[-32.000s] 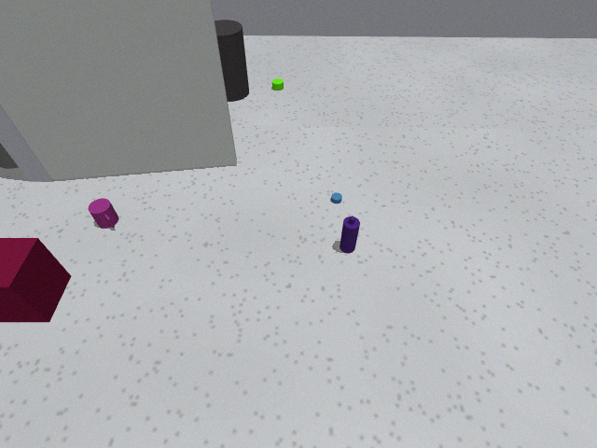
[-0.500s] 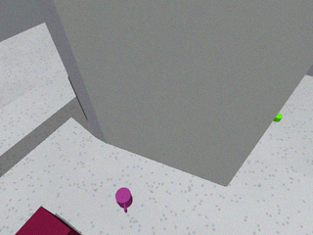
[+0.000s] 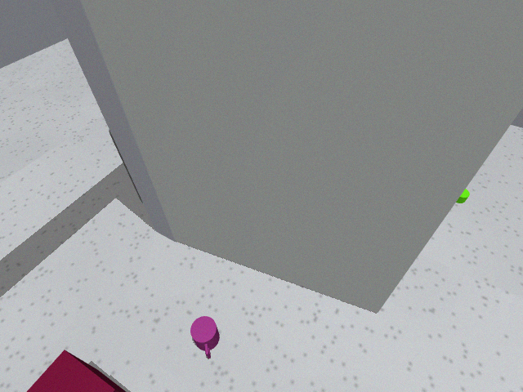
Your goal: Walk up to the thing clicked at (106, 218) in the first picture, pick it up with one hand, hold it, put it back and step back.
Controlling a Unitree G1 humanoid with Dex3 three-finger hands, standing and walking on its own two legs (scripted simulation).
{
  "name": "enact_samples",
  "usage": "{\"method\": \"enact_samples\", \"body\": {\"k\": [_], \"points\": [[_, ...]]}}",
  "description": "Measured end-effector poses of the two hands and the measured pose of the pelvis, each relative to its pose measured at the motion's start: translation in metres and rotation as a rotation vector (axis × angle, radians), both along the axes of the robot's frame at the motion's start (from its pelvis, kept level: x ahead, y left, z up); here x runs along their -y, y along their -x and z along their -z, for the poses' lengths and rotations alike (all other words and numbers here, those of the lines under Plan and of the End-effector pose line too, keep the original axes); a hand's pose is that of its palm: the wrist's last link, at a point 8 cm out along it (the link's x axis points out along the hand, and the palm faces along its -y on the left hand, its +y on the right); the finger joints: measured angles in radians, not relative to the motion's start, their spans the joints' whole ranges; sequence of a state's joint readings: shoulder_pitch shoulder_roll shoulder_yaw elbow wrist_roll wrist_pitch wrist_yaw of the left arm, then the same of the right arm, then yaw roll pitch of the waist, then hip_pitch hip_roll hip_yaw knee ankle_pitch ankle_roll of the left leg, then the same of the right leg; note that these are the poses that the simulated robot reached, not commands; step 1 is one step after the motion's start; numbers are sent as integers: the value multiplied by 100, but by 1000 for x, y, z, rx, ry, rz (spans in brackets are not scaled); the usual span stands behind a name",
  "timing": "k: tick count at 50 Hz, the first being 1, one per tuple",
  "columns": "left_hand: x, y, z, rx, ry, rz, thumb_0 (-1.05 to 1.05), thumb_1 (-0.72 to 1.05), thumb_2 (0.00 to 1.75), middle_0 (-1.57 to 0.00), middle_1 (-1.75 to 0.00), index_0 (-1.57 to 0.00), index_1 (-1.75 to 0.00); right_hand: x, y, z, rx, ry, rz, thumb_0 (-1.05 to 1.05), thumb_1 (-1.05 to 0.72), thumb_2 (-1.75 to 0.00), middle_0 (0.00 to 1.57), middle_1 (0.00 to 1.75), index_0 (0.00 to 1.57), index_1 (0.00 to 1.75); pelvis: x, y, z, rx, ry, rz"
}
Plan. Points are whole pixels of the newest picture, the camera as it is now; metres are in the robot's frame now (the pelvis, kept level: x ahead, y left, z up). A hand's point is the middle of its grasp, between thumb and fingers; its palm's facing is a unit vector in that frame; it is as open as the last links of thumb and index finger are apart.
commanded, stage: stand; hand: left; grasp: from above
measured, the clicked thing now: (206, 338) +0.42 +0.22 -0.73
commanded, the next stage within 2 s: step back in 0.60 s
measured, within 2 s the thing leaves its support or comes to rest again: neither
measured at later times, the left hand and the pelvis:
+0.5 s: hand out of the picture +0.08 +0.25 -0.16, palm faces +0.01 -0.94 -0.34, open 7.4 cm; pelvis +0.00 +0.00 +0.00, yaw +0 degrees
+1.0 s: hand out of the picture +0.09 +0.31 -0.18, palm faces -0.03 -0.92 -0.39, open 7.4 cm; pelvis -0.07 +0.04 -0.02, yaw -1 degrees
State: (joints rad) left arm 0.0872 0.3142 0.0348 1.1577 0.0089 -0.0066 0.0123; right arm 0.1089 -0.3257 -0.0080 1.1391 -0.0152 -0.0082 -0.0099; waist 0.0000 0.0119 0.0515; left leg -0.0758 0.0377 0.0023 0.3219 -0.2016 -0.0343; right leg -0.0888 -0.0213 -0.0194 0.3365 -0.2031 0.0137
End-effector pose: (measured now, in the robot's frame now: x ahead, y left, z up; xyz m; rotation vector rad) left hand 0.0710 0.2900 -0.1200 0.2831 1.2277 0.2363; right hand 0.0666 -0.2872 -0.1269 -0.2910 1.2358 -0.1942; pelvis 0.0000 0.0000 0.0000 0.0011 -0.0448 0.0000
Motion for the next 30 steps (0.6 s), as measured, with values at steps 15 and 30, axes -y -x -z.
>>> {"method": "enact_samples", "body": {"k": [15, 30], "points": [[-1, 0, 0, -6, -2, 8, 1, 91, 90, -21, -30, -21, -30, 3, 6, -1, -17, 0, 9, 0, -91, -90, 20, 30, 20, 30, 1, -1, 0, -3, 0, 3], [-1, 0, 0, -3, 2, 17, 1, 91, 90, -21, -30, -21, -30, 5, 9, -2, -19, 5, 11, 0, -91, -90, 20, 30, 20, 30, 1, 0, 0, -4, 1, 4]]}}
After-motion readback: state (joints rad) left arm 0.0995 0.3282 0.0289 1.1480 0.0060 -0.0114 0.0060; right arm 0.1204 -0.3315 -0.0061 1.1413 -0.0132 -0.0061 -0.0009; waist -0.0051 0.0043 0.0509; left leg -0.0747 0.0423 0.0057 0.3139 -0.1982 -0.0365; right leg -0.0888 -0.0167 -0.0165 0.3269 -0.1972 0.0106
